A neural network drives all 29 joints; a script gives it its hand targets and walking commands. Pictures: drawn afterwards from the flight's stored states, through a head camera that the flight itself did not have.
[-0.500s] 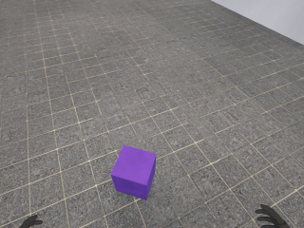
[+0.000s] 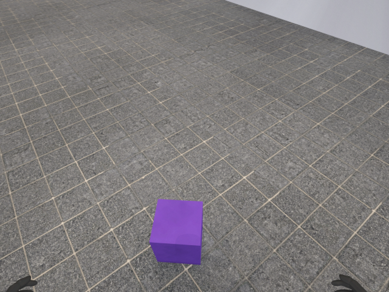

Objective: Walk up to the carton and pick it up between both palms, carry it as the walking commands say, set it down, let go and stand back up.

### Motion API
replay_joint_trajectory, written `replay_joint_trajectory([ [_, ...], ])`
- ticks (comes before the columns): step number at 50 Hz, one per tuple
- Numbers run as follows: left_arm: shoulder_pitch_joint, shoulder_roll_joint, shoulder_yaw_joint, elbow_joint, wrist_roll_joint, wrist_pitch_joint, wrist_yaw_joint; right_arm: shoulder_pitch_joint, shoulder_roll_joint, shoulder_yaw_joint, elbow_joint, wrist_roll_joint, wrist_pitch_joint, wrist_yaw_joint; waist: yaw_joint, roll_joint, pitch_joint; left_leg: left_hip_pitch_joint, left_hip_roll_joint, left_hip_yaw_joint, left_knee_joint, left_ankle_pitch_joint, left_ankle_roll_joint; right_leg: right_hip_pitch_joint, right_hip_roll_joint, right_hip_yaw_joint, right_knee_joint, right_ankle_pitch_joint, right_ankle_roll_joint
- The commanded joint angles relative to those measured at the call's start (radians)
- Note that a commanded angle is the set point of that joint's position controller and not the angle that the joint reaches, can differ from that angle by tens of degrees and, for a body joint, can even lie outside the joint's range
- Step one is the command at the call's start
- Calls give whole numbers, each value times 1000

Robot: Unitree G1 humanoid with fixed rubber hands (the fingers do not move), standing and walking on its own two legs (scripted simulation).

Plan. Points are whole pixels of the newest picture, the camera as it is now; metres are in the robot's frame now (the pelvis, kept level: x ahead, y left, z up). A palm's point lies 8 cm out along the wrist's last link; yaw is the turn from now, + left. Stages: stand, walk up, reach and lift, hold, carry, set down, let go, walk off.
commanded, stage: walk up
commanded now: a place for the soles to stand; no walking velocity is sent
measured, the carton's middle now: (179, 232) +0.51 +0.06 -0.62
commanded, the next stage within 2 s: reach and lift in 1.64 s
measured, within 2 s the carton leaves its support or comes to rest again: neither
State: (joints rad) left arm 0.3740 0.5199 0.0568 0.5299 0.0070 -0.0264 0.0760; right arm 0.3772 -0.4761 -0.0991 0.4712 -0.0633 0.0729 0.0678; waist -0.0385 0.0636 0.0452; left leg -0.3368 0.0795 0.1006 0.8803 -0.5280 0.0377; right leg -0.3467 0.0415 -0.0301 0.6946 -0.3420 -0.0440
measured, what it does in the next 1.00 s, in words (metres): steps to the left: left foot, then right foot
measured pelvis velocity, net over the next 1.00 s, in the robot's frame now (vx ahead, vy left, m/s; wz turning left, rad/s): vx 0.10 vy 0.13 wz -0.22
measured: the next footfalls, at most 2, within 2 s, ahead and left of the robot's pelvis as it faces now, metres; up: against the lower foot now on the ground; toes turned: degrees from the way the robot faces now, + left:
left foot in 0.28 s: +0.19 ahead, +0.27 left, +0.00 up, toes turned -6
right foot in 0.44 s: +0.11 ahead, -0.03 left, +0.00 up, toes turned -5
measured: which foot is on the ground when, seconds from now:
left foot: up 0.00-0.26, down 0.28-1.00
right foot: down 0.00-0.28, up 0.30-0.42, down 0.44-1.00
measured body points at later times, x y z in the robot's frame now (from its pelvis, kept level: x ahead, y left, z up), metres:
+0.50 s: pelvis +0.09 +0.13 +0.00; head +0.10 +0.14 +0.45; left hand +0.25 +0.45 -0.07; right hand +0.21 -0.20 -0.05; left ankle +0.15 +0.27 -0.71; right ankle +0.07 -0.02 -0.71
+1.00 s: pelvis +0.10 +0.13 +0.03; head +0.11 +0.12 +0.48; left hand +0.30 +0.43 -0.07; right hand +0.16 -0.24 -0.06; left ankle +0.15 +0.27 -0.71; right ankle +0.07 -0.02 -0.71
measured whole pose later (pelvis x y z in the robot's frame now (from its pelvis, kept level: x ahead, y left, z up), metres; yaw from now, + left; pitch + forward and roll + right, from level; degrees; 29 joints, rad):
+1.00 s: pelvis +0.10 +0.13 +0.03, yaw -12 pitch -3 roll +0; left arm 0.10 0.46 0.03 0.96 -0.02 0.01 -0.01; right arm 0.09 -0.47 -0.05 0.88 0.02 0.01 0.02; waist -0.02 0.00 0.08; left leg -0.18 0.11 0.15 0.47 -0.22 -0.04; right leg -0.16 -0.01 0.14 0.48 -0.27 0.05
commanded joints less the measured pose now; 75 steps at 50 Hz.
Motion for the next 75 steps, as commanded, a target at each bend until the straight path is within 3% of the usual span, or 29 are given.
replay_joint_trajectory([
  [1,149,309,108,-56,23,-15,46,-161,-190,-65,-168,7,-6,-7,121,-73,60,-554,32,-233,332,-28,-35,266,-484,808,-404,-491,-226],
  [2,114,289,106,-75,30,-23,48,-144,-202,-73,-167,11,3,-3,92,-67,63,-522,48,-225,378,27,-50,230,-436,716,-372,-420,-222],
  [4,64,260,93,-95,40,-32,45,-90,-192,-76,-141,4,7,2,66,-133,53,-422,88,-207,351,103,-71,137,-332,501,-321,-281,-185],
  [7,56,234,76,-109,36,-39,36,-88,-155,-65,-130,7,6,13,63,-190,58,-292,64,-162,242,143,-79,27,-269,369,-253,18,-180],
  [9,17,239,74,-120,22,-31,17,-100,-135,-46,-111,32,-5,4,60,-239,45,-131,29,-106,85,135,-59,-53,-230,274,-185,162,-154],
  [11,-19,243,71,-132,0,-15,-5,-94,-148,-42,-75,53,-16,-9,50,-279,19,63,-36,-32,-54,205,-40,-140,-206,229,-144,149,-123],
  [12,-41,240,68,-135,-10,-4,-13,-71,-154,-43,-55,58,-22,-15,24,-272,10,173,-63,-7,-162,272,-35,-190,-193,205,-103,87,-92],
  [13,-36,215,59,-125,-12,7,-19,-36,-174,-47,-30,58,-32,-21,-2,-205,3,267,-78,-33,-271,266,-34,-228,-164,172,4,2,-55],
  [14,5,150,40,-121,-15,9,-23,-10,-239,-58,-22,52,-45,-28,-23,-19,-25,313,61,-243,-389,246,-5,-252,-94,137,194,-129,8],
  [15,48,116,22,-139,-33,13,-21,-74,-314,-57,-53,59,-55,-38,-2,174,-71,173,339,-602,-517,196,146,-244,-13,93,329,-312,69],
  [16,1,190,47,-122,-39,22,-9,-101,-280,-47,-44,58,-63,-42,-20,77,-36,56,362,-597,-518,193,217,-152,-40,174,397,-333,60],
  [17,-3,201,51,-97,-44,25,-14,-133,-263,-35,-26,56,-68,-50,2,67,0,26,325,-521,-494,216,211,-127,-53,173,393,-302,47],
  [19,41,177,46,-38,-41,19,-29,-223,-251,-10,-13,67,-67,-59,46,140,-1,-2,250,-360,-456,196,139,-41,-88,128,232,-236,20],
  [21,48,159,43,16,-25,13,-44,-261,-210,23,1,72,-66,-54,77,147,-6,-98,184,-244,-384,211,61,134,-80,78,-29,-24,-1],
  [22,10,175,45,28,-13,11,-48,-247,-189,35,14,76,-70,-50,71,94,-15,-120,166,-221,-335,199,22,170,-99,153,-107,27,-7],
  [23,-85,206,47,17,-12,8,-53,-243,-161,41,21,90,-75,-46,30,-1,-9,-51,103,-158,-318,143,-18,61,-155,291,-182,-11,-18],
  [24,-151,201,38,14,-23,3,-60,-236,-179,34,43,101,-77,-49,13,-11,-2,73,84,-163,-353,153,-23,-53,-162,294,-172,-30,-20],
  [26,-123,155,24,70,-33,1,-67,-248,-223,26,81,100,-92,-57,43,49,-32,80,164,-209,-442,263,8,66,-102,173,-105,102,17],
  [28,-128,158,21,119,-38,7,-66,-247,-216,28,125,88,-102,-59,45,-5,-59,95,176,-169,-411,441,25,142,-109,174,-106,216,20],
  [31,-164,143,14,170,-38,14,-66,-267,-198,34,168,91,-103,-57,39,7,-89,151,150,-106,-405,520,18,158,-124,175,-124,321,16],
  [42,-271,153,9,337,-29,26,-68,-346,-192,20,295,91,-77,-49,25,-44,-58,219,118,-52,-472,355,6,124,-124,188,-233,348,20],
  [46,-298,152,8,378,-28,24,-69,-353,-187,13,342,89,-73,-48,19,-71,-50,255,104,-48,-488,314,2,95,-126,206,-279,313,15],
  [47,-299,142,14,380,-21,26,-75,-326,-189,9,351,81,-78,-53,16,-89,-63,272,108,-58,-507,259,5,95,-121,201,-294,251,8],
  [50,-313,132,17,399,-20,27,-82,-332,-190,4,375,75,-80,-59,19,-84,-26,268,108,-62,-534,193,5,72,-118,205,-322,208,5],
  [57,-321,128,22,432,-19,22,-82,-304,-170,1,418,73,-86,-61,14,-97,-30,317,89,-51,-528,278,-2,65,-126,229,-364,234,-2],
  [75,-305,115,30,445,-14,36,-75,-269,-164,-3,437,66,-82,-71,16,-68,-50,321,105,-29,-511,410,8,106,-111,202,-323,337,1],
])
